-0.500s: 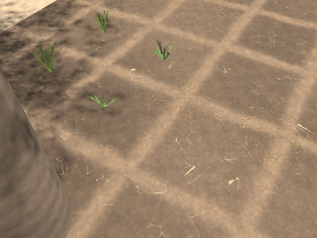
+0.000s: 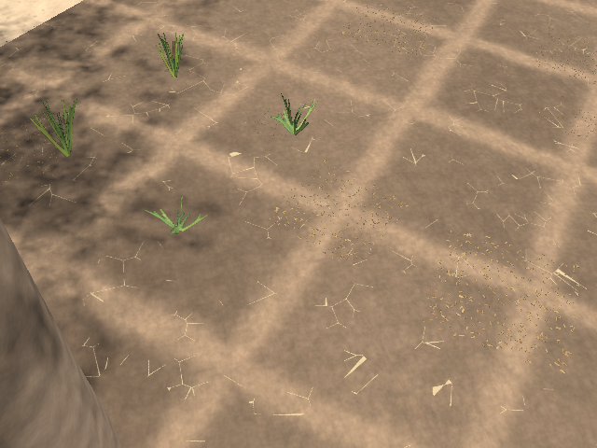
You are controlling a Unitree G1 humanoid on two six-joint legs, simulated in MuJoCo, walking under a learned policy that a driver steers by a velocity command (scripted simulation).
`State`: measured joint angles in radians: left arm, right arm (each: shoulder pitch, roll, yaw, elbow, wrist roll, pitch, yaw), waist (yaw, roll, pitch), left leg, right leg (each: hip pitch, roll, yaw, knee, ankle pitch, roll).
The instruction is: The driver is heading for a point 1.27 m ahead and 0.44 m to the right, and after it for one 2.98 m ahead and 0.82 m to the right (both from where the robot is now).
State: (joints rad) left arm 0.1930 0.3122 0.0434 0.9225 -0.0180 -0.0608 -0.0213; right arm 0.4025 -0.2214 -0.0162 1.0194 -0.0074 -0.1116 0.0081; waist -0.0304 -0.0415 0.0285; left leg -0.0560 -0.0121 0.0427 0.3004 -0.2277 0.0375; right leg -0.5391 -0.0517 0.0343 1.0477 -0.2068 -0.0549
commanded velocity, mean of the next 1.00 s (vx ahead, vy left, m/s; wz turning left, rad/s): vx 0.49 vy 0.00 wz -0.13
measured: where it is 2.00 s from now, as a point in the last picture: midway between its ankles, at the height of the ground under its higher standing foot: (349, 299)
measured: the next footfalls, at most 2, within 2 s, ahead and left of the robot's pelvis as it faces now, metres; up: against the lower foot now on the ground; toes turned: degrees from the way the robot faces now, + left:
right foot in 0.30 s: +0.34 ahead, -0.16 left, +0.00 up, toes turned -1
left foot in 0.82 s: +0.66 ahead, +0.07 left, +0.00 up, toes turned -4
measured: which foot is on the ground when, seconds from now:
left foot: down 0.00-0.30, up 0.32-0.80, down 0.82-1.00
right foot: up 0.00-0.28, down 0.30-0.84, up 0.86-1.00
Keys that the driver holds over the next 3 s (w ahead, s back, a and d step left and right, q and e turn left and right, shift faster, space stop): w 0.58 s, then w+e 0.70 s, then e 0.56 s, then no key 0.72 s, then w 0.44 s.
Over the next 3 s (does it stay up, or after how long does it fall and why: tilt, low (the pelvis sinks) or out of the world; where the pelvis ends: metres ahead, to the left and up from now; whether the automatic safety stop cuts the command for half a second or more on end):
stays up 1.01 -0.27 0.00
